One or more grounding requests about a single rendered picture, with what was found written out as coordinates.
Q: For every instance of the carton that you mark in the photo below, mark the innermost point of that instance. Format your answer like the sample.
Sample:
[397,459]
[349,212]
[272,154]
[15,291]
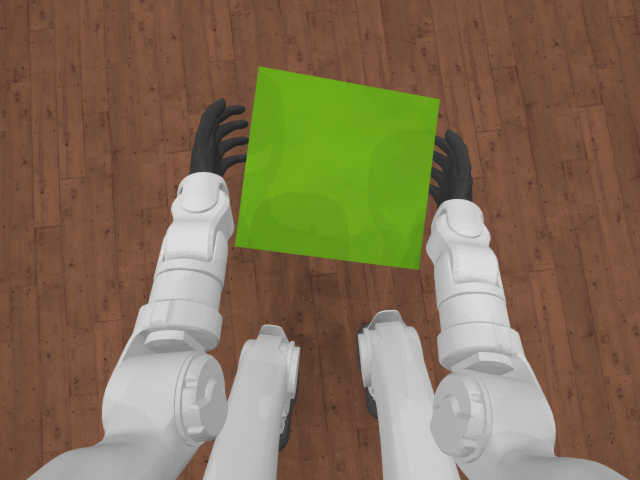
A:
[337,170]

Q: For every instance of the left robot hand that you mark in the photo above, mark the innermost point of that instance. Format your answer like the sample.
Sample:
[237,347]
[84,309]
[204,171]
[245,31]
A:
[208,149]

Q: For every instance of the robot left forearm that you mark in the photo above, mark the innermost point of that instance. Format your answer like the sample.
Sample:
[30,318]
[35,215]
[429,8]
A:
[183,309]

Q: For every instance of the robot left upper arm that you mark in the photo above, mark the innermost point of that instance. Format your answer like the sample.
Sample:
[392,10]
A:
[158,410]

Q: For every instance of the robot right forearm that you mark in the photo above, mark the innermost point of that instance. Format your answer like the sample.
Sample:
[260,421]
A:
[475,328]

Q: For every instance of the right robot thigh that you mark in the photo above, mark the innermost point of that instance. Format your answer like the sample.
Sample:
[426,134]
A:
[393,366]

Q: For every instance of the robot right upper arm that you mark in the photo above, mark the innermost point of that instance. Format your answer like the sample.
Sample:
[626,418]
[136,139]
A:
[501,428]

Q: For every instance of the right robot hand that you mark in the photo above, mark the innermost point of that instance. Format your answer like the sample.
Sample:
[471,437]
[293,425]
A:
[455,181]

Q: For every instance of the left robot foot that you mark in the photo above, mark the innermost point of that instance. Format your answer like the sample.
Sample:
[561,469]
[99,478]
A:
[284,437]

